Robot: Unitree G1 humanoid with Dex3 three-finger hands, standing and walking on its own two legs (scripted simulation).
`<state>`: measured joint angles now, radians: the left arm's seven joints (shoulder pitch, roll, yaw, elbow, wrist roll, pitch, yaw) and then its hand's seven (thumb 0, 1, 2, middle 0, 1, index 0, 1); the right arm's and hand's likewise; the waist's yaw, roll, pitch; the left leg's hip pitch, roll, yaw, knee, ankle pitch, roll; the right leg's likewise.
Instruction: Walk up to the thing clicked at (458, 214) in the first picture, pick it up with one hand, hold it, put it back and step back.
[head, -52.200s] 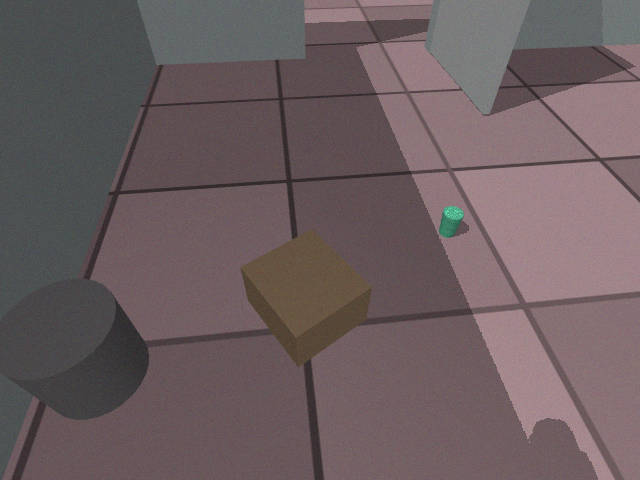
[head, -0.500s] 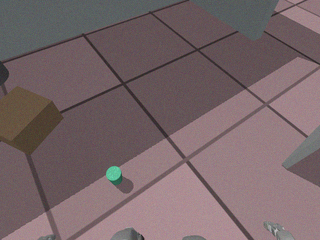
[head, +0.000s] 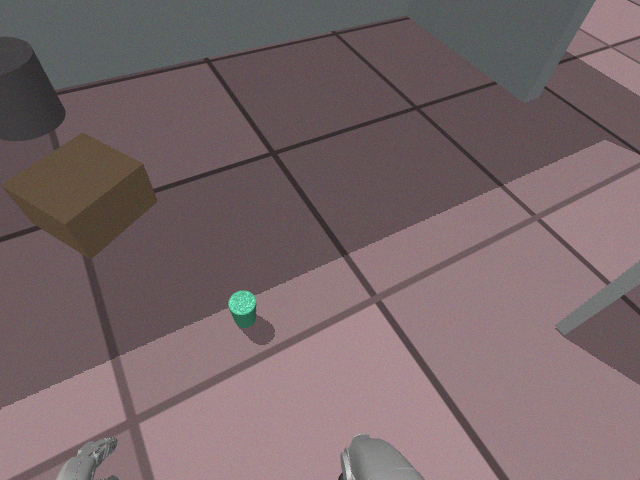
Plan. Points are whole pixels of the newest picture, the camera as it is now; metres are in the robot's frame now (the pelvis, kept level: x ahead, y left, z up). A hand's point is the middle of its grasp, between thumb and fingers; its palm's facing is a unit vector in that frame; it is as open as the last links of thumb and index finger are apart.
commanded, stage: step back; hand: left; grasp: from above
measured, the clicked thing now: (243, 310) +0.67 +0.18 -0.70
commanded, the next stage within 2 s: none
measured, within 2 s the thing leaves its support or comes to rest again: neither
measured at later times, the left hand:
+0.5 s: hand out of the picture -0.09 +0.22 -0.13, palm faces -0.05 -0.91 -0.41, open 7.4 cm
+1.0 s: hand out of the picture -0.25 +0.21 -0.15, palm faces -0.03 -0.93 -0.38, open 7.4 cm
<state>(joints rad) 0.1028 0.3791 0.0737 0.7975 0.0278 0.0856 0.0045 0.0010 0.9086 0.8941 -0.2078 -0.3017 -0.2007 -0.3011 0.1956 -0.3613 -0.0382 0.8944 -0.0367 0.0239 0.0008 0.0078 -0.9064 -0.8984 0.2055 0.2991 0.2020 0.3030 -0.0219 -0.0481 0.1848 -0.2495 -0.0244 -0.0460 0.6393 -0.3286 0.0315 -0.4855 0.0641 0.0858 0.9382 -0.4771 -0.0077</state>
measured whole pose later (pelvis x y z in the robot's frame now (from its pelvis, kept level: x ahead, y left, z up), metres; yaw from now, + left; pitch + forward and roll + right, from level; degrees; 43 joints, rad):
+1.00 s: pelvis -0.34 -0.06 -0.01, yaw -2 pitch -2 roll +0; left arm 0.19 0.40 0.07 0.86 0.02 0.03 0.00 0.00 0.91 0.89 -0.21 -0.30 -0.20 -0.30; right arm 0.12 -0.38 -0.05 0.84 -0.04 0.03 0.00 0.01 -0.90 -0.90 0.21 0.30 0.20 0.30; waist 0.03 -0.03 0.13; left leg -0.39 0.05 0.01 0.65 -0.23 0.00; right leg -0.22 0.01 0.08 0.69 -0.47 0.01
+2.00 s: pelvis -0.32 -0.05 +0.01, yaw +2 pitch -2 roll +0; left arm 0.07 0.37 0.04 1.04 0.00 -0.01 0.00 0.00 0.91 0.89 -0.21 -0.30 -0.20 -0.30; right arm 0.12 -0.32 -0.03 1.06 -0.01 -0.02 0.00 0.01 -0.91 -0.90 0.20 0.30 0.20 0.30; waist 0.01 -0.03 0.08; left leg -0.20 0.01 -0.02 0.53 -0.30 -0.01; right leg -0.19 -0.04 -0.05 0.52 -0.29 0.02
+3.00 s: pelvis -0.35 -0.07 +0.02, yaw +0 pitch -3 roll +0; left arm 0.13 0.36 0.00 1.13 0.01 -0.02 -0.02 0.00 0.91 0.89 -0.21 -0.30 -0.20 -0.30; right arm 0.15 -0.34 -0.01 1.15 -0.01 -0.01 0.02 0.01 -0.91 -0.90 0.20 0.30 0.20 0.30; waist -0.01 0.00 0.06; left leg -0.13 0.03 0.00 0.33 -0.16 -0.03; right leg -0.14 -0.01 -0.04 0.34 -0.15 0.00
